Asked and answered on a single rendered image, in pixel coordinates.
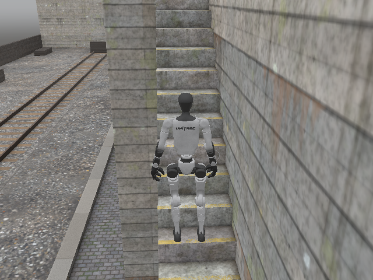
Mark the robot left upper arm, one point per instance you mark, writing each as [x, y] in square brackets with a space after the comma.
[168, 123]

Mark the robot right thigh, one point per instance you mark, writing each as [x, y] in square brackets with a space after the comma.
[200, 179]

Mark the right robot hand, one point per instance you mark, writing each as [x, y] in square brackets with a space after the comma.
[211, 168]

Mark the right robot shin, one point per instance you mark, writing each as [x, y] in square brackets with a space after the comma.
[201, 216]

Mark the right robot forearm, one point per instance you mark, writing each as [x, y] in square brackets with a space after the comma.
[211, 156]

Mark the left robot hand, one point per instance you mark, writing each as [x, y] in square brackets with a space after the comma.
[155, 172]

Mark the robot right upper arm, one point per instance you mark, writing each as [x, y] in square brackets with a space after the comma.
[203, 123]

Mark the left robot forearm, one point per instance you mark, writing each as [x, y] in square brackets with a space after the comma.
[157, 156]

